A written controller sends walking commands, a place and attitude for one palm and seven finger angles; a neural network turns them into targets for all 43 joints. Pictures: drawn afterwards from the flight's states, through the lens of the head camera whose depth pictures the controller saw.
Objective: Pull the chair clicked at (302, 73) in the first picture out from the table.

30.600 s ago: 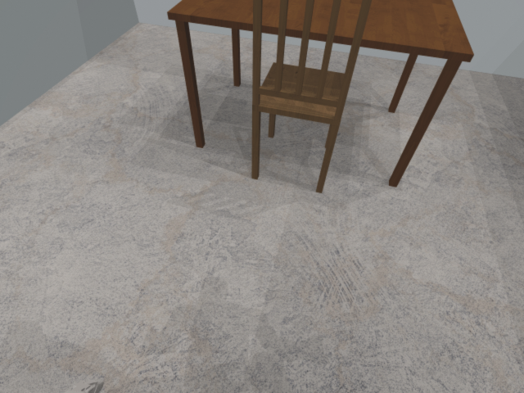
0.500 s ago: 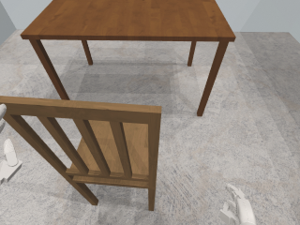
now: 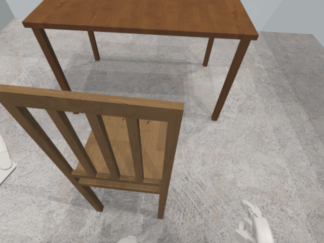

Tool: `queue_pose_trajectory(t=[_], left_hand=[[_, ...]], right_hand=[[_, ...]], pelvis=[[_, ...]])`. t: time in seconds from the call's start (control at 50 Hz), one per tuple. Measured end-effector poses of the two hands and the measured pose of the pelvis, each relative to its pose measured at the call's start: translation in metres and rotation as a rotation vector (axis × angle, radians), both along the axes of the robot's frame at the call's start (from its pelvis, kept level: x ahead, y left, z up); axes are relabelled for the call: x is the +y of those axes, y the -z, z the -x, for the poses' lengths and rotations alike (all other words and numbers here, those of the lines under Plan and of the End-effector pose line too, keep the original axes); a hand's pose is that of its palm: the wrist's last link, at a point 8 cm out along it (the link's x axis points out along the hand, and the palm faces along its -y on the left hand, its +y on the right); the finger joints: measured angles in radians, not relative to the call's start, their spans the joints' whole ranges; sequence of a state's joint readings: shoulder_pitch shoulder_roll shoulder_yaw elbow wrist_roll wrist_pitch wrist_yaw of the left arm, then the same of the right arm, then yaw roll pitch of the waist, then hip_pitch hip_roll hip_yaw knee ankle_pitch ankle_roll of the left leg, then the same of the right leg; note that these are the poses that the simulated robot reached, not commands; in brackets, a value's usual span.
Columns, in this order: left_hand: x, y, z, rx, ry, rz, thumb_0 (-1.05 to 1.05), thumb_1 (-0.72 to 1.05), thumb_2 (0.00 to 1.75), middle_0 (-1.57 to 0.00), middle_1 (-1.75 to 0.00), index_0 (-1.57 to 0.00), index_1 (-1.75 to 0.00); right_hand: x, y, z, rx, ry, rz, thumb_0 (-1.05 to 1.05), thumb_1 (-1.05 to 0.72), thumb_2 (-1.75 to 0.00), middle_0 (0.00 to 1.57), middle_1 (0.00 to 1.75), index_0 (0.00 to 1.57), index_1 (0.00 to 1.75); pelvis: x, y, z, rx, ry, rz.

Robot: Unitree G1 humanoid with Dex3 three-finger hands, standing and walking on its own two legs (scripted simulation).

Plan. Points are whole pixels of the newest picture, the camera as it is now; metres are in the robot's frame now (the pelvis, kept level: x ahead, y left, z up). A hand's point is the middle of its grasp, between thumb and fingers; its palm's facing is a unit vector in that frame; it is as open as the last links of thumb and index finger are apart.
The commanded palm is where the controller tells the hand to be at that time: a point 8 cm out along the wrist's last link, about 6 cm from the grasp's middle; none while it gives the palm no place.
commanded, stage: step back with the hand held close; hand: left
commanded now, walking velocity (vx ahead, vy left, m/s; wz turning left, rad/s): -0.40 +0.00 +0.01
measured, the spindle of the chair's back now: (107, 152) +0.35 +0.18 -0.03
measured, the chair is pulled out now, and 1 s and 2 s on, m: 0.57 0.57 0.57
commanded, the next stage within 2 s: stop stepping back and stand still in 0.82 s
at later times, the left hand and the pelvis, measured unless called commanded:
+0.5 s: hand (21, 177) +0.19 +0.24 +0.18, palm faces +0.38 -0.77 -0.51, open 7.4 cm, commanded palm +0.12 +0.27 +0.19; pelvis -0.02 -0.02 +0.01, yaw -1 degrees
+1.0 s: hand out of the picture +0.05 +0.19 +0.18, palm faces +0.39 -0.76 -0.52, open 7.4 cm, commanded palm -0.01 +0.24 +0.19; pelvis -0.15 -0.06 +0.00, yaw +0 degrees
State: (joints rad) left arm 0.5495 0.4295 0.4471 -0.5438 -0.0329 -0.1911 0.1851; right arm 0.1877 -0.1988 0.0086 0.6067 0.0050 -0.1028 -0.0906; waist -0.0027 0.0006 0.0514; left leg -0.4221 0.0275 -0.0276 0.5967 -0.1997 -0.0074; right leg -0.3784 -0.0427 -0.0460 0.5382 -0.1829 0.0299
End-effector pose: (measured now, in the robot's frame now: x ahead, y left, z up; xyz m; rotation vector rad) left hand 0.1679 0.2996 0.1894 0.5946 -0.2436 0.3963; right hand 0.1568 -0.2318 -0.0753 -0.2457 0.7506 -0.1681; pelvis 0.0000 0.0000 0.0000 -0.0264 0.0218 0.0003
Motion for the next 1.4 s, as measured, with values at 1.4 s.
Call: queue_pose_trajectory(t=[1.4], left_hand=[[-0.057,-0.009,0.243,-0.037,-0.078,0.005,0.01,0.89,0.90,-0.21,-0.30,-0.22,-0.30]], right_hand=[[-0.075,-0.005,0.231,-0.029,0.002,-0.032,0.01,-0.90,-0.90,0.20,0.30,0.20,0.30]], pelvis=[[-0.069,-0.008,0.203,-0.064,-0.072,-0.027]])
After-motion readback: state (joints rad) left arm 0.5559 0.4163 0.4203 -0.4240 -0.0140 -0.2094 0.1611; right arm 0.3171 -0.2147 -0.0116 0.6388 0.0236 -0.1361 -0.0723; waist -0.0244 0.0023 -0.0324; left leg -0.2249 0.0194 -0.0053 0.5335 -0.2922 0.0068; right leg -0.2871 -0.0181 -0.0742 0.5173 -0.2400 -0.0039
